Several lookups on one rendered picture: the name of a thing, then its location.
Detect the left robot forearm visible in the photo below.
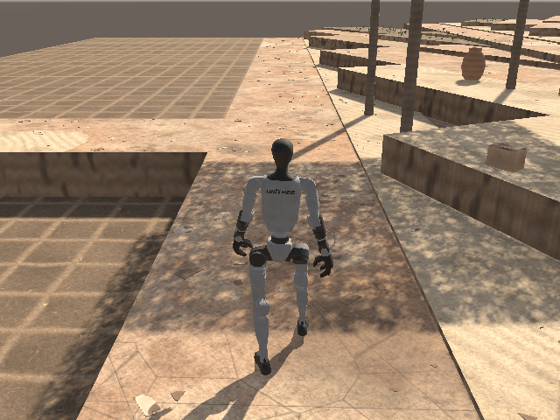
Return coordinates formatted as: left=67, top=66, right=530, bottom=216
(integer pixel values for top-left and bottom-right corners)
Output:
left=234, top=210, right=249, bottom=242

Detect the robot left hand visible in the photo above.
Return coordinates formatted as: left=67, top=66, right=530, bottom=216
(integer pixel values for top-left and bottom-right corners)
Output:
left=233, top=239, right=253, bottom=256

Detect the robot right hand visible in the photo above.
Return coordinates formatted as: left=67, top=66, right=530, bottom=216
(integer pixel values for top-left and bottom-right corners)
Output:
left=313, top=254, right=333, bottom=277

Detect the right robot shin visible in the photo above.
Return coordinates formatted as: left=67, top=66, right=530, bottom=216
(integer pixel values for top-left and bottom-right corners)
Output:
left=296, top=272, right=308, bottom=325

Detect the left robot shin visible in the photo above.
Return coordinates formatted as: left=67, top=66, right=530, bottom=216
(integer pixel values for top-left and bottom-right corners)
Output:
left=253, top=302, right=269, bottom=363

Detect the right robot forearm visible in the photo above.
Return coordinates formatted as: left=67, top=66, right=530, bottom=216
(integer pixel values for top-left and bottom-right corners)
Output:
left=312, top=214, right=331, bottom=256

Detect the robot left upper arm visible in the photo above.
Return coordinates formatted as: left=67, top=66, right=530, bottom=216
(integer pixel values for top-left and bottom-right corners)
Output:
left=240, top=176, right=263, bottom=222

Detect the robot shin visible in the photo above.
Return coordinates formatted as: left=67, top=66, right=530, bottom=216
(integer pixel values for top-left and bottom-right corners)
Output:
left=296, top=272, right=308, bottom=325
left=253, top=302, right=269, bottom=363

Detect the robot right upper arm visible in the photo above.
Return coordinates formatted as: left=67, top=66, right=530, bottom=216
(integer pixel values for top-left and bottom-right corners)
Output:
left=300, top=177, right=321, bottom=228

